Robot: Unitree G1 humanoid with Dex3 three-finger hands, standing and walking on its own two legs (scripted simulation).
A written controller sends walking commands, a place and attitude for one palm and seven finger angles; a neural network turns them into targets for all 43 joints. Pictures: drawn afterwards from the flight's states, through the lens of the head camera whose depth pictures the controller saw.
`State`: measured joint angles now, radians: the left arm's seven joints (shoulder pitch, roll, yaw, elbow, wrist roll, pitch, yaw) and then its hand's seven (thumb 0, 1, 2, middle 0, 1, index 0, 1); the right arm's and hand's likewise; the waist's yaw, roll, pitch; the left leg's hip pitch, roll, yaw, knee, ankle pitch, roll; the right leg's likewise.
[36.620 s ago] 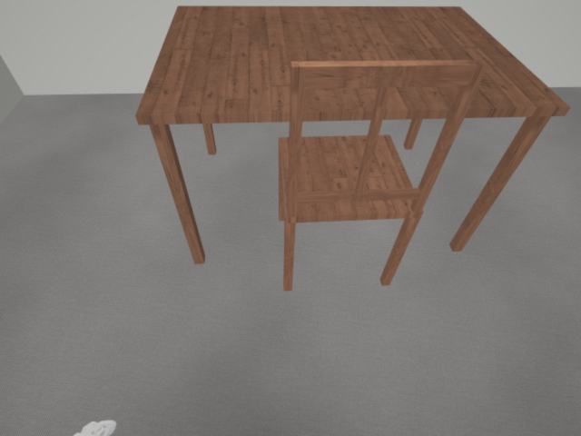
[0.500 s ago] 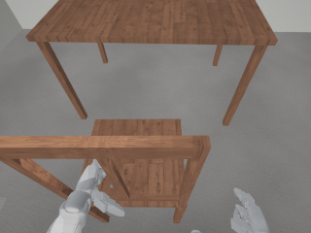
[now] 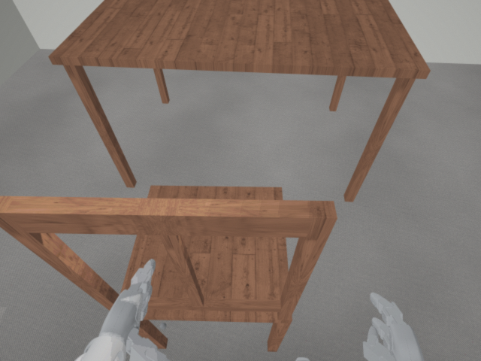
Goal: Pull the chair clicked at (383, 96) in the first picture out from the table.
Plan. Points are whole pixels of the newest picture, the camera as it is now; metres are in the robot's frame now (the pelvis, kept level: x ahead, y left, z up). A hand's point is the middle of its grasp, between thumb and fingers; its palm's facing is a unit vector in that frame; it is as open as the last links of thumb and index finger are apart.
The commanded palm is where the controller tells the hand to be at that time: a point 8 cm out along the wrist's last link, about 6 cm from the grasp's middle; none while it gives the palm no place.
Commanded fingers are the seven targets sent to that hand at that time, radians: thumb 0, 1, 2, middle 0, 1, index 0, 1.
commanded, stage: draw the fingers out of the gap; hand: left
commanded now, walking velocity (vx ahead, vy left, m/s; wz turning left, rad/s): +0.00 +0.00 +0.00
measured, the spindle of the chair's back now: (187, 274) +0.28 +0.10 -0.03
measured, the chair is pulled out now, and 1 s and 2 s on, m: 0.55 0.55 0.55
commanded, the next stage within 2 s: draw the hand back to the body in 0.42 s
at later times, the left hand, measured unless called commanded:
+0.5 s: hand out of the picture +0.13 +0.14 -0.02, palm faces -0.12 -0.98 -0.14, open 17.5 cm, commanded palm +0.11 +0.19 +0.00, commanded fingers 0.00 -0.55 0.20 0.00 0.00 0.00 0.00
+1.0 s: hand (108, 346) +0.15 +0.17 +0.07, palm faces -0.05 -0.99 -0.12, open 17.5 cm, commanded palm +0.11 +0.24 +0.09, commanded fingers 0.00 -0.41 0.27 -0.02 -0.03 -0.02 -0.03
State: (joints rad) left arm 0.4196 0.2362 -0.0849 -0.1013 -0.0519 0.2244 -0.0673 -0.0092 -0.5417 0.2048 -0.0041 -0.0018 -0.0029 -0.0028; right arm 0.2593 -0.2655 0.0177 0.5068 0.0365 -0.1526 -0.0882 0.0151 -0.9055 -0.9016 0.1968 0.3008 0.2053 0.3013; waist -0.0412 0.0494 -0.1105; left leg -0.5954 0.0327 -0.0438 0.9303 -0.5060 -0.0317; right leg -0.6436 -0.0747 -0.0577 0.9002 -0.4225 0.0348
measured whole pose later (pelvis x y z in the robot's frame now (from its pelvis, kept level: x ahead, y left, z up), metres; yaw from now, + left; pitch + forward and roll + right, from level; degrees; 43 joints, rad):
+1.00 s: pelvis -0.02 +0.00 -0.02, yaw +0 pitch +9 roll -2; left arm 0.70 0.28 0.11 -0.45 -0.24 -0.15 -0.20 -0.01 -0.55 0.21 -0.01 0.00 0.00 0.00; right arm 0.21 -0.19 -0.01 0.52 0.08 -0.19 -0.08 0.02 -0.90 -0.90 0.20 0.30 0.21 0.30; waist 0.02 0.06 -0.12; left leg -0.70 0.05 -0.06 1.10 -0.57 -0.03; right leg -0.73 -0.06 -0.07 1.03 -0.46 0.03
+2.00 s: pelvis +0.03 +0.01 +0.05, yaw -2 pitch -2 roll -1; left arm 0.49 0.35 0.35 -0.46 -0.05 -0.03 0.13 0.01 0.86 0.89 -0.21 -0.29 -0.20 -0.30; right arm 0.18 -0.23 -0.01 0.68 0.01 -0.12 -0.08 0.01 -0.91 -0.90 0.20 0.30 0.21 0.30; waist 0.07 0.07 0.03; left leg -0.10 0.05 0.01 0.51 -0.36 -0.02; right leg -0.17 -0.05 -0.03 0.48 -0.27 0.04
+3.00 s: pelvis -0.08 +0.02 +0.04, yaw -4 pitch -1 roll +0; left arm 0.51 0.40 0.42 -0.49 -0.02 -0.17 0.18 0.02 0.88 0.90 -0.21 -0.30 -0.21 -0.30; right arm 0.22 -0.22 0.00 0.61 0.01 -0.12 -0.10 0.01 -0.91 -0.90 0.20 0.30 0.21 0.30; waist 0.03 0.02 0.06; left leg -0.34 0.03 0.04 0.58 -0.22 0.01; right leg -0.39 -0.06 0.03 0.50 -0.12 0.04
